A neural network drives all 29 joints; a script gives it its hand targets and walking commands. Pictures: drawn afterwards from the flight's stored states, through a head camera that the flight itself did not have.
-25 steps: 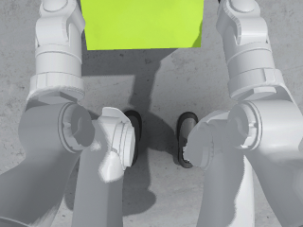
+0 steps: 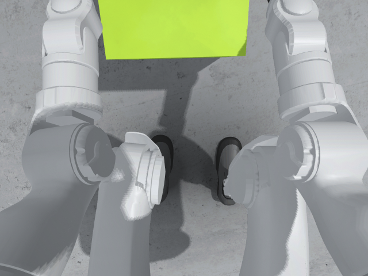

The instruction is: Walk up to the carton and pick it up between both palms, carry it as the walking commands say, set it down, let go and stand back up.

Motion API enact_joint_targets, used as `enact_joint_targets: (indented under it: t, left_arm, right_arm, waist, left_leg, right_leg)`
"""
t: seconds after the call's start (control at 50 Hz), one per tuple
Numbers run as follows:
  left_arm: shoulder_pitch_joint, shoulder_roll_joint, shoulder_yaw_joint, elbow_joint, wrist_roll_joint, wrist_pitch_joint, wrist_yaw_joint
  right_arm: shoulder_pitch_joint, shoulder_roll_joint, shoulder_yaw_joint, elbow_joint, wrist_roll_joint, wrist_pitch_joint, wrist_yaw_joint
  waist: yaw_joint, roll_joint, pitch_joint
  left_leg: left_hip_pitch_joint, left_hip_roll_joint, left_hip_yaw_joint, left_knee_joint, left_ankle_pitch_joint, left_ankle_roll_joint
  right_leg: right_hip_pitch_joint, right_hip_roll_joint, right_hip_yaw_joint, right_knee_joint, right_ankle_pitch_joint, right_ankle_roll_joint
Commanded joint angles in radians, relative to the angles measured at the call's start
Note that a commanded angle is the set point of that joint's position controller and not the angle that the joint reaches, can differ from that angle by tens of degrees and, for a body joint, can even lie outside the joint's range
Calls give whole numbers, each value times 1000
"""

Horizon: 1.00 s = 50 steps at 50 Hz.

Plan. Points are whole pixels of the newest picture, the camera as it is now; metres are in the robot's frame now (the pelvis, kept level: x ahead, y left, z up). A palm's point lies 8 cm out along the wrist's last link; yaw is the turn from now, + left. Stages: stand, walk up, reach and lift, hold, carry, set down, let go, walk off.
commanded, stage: set down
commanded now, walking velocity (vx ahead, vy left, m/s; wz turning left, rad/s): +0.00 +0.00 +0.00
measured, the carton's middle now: out of the picture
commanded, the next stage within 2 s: none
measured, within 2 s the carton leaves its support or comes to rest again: neither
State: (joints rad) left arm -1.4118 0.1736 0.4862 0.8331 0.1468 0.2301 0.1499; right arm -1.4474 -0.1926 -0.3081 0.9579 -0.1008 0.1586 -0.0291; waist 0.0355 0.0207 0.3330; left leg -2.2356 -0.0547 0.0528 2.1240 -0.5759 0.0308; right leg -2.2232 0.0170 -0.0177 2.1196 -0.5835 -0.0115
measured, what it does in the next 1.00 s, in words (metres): stands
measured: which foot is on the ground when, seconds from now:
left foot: down 0.00-1.00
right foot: down 0.00-1.00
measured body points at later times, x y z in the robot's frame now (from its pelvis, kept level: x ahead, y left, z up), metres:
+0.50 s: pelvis +0.00 +0.00 +0.00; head +0.38 +0.01 +0.23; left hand +0.53 +0.19 -0.20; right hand +0.54 -0.16 -0.22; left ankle +0.11 +0.09 -0.36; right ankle +0.11 -0.12 -0.36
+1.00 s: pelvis -0.01 -0.01 +0.00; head +0.36 +0.01 +0.23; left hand +0.52 +0.21 -0.18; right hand +0.56 -0.18 -0.17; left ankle +0.11 +0.09 -0.36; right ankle +0.11 -0.12 -0.36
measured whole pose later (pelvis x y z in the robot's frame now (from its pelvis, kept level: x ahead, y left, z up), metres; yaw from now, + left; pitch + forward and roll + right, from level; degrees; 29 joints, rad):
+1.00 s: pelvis -0.01 -0.01 +0.00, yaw +0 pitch +30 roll +0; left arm -1.32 0.34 0.21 0.79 -0.24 0.18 0.15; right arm -1.39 -0.41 -0.15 0.85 0.19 0.19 -0.13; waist 0.04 0.00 0.52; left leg -2.10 -0.05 0.05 2.16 -0.58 0.03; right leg -2.10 0.02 -0.02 2.16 -0.59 -0.01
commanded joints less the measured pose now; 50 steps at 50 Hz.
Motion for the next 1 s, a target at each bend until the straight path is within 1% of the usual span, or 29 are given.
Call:
enact_joint_targets:
  t: [0.0,0.04,0.06,0.08,0.14,0.16,0.2,0.22,0.26,0.3,0.32,0.36,0.38,0.44,0.46,0.5,0.52,0.54,0.58,0.62,0.7,0.72,0.82,0.86,0.9,0.92,0.94,0.96,0.98]
  left_arm:
    - [-214,-791,-296,317,-46,24,-409]
    - [-219,-776,-298,307,-49,20,-402]
    - [-212,-759,-299,301,-49,16,-397]
    - [-197,-741,-299,314,-53,12,-389]
    - [-183,-662,-305,279,-66,-12,-355]
    - [-192,-631,-311,257,-74,-24,-341]
    - [-153,-460,-299,260,-79,-49,-282]
    - [-112,-354,-278,262,-72,-65,-250]
    - [-64,-165,-248,267,-79,-93,-188]
    - [-54,54,-256,202,-122,-128,-115]
    - [-86,89,-275,156,-155,-144,-91]
    - [-145,128,-329,138,-236,-168,-62]
    - [-159,147,-342,125,-266,-179,-49]
    - [-146,215,-366,167,-303,-190,-35]
    - [-151,215,-379,174,-308,-192,-35]
    - [-155,252,-376,140,-312,-202,-30]
    - [-163,267,-373,110,-316,-207,-27]
    - [-162,283,-367,119,-320,-206,-27]
    - [-156,291,-378,119,-327,-207,-29]
    - [-151,315,-363,123,-330,-206,-28]
    - [-166,345,-353,88,-332,-203,-27]
    - [-169,352,-342,63,-331,-202,-26]
    - [-181,402,-335,-244,-351,-170,-1]
    - [-181,406,-342,-311,-361,-125,12]
    - [-227,392,-369,-333,-379,-70,24]
    - [-267,371,-394,-406,-401,-56,26]
    - [-270,363,-401,-394,-402,-42,21]
    - [-264,354,-403,-332,-399,-28,17]
    - [-263,361,-397,-316,-391,-16,18]
  right_arm:
    - [-182,654,147,93,-94,37,184]
    - [-182,627,138,86,-94,32,177]
    - [-184,607,137,86,-90,26,174]
    - [-158,587,126,107,-93,24,169]
    - [-141,507,112,94,-78,-4,149]
    - [-156,485,120,80,-58,-18,139]
    - [-125,307,72,90,-46,-49,95]
    - [-89,185,43,101,-44,-64,67]
    - [-64,-21,20,106,-17,-89,9]
    - [-71,-247,1,57,31,-121,-56]
    - [-104,-269,16,32,54,-135,-77]
    - [-182,-268,60,-8,122,-160,-95]
    - [-202,-270,87,-30,154,-169,-100]
    - [-196,-238,182,47,243,-162,-91]
    - [-199,-235,206,64,266,-158,-85]
    - [-205,-250,218,35,294,-163,-83]
    - [-216,-264,216,16,299,-165,-84]
    - [-218,-279,216,17,299,-163,-86]
    - [-212,-295,214,10,312,-164,-85]
    - [-203,-305,211,15,305,-161,-86]
    - [-189,-316,206,8,308,-153,-88]
    - [-195,-328,201,-27,309,-151,-89]
    - [-162,-310,234,-234,354,-101,-106]
    - [-143,-318,243,-261,369,-52,-113]
    - [-184,-331,251,-273,394,-1,-120]
    - [-200,-313,246,-291,405,18,-116]
    - [-204,-313,244,-279,391,32,-114]
    - [-217,-323,241,-256,375,44,-108]
    - [-231,-340,221,-275,362,52,-108]
  waist:
    - [-138,6,-849]
    - [-143,11,-870]
    - [-135,16,-876]
    - [-144,13,-876]
    - [-135,18,-935]
    - [-121,17,-966]
    - [-113,19,-999]
    - [-109,39,-1006]
    - [-108,29,-1030]
    - [-103,66,-1077]
    - [-103,66,-1138]
    - [-103,45,-1210]
    - [-88,26,-1238]
    - [-25,-17,-1187]
    - [-14,-11,-1184]
    - [-3,-32,-1239]
    - [-3,-29,-1272]
    - [-10,-49,-1280]
    - [-10,-28,-1288]
    - [-10,-54,-1298]
    - [-12,-56,-1353]
    - [-6,-54,-1397]
    - [6,-50,-1849]
    - [-6,-46,-1976]
    - [-23,-25,-1967]
    - [-23,-5,-1925]
    - [-30,-3,-1861]
    - [-39,-11,-1790]
    - [-44,-12,-1757]
  left_leg:
    - [251,-67,-62,-112,157,-53]
    - [275,-60,-67,-109,165,-54]
    - [277,-61,-67,-108,178,-58]
    - [292,-60,-66,-111,174,-62]
    - [351,-52,-69,-102,233,-70]
    - [381,-51,-70,-101,254,-71]
    - [440,-41,-75,-97,285,-79]
    - [460,-39,-70,-95,293,-90]
    - [507,-37,-75,-100,305,-94]
    - [577,-27,-77,-107,331,-102]
    - [601,-30,-74,-103,373,-103]
    - [633,-20,-86,-99,435,-88]
    - [633,-19,-88,-88,460,-80]
    - [603,-7,-95,-94,450,-55]
    - [608,-1,-95,-92,447,-51]
    - [609,8,-95,-84,462,-46]
    - [620,8,-98,-78,477,-41]
    - [615,10,-99,-68,481,-40]
    - [621,16,-99,-62,475,-36]
    - [605,13,-98,-53,472,-34]
    - [641,19,-89,-49,462,-31]
    - [670,16,-85,-48,474,-29]
    - [966,1,-61,-68,599,-22]
    - [1058,-2,-54,-95,566,-22]
    - [1090,1,-53,-132,464,-18]
    - [1083,-7,-44,-134,482,-18]
    - [1056,-9,-48,-154,444,-19]
    - [1030,-6,-56,-169,401,-16]
    - [1023,-5,-61,-193,363,-14]
  right_leg:
    - [401,76,13,-96,226,-20]
    - [402,76,14,-95,226,-19]
    - [401,76,14,-89,238,-17]
    - [397,78,8,-89,232,-14]
    - [404,78,5,-74,278,-6]
    - [418,78,3,-70,294,-3]
    - [413,73,-7,-60,309,6]
    - [418,71,-5,-64,306,9]
    - [434,64,-12,-64,309,18]
    - [444,52,-13,-66,314,22]
    - [455,52,-12,-65,340,21]
    - [461,41,-15,-47,395,23]
    - [471,37,-5,-40,417,22]
    - [449,26,15,-33,398,26]
    - [445,21,26,-37,393,26]
    - [471,18,32,-28,420,28]
    - [481,19,35,-22,431,27]
    - [496,17,38,-22,441,29]
    - [484,15,40,-18,431,28]
    - [502,13,36,-11,434,27]
    - [530,14,29,-17,421,30]
    - [548,15,27,-18,429,30]
    - [779,38,-1,-48,527,29]
    - [852,48,-17,-79,481,23]
    - [870,51,-19,-119,386,8]
    - [853,50,-17,-123,408,4]
    - [826,49,-14,-139,375,1]
    - [784,49,-16,-152,332,2]
    - [770,49,-20,-165,304,3]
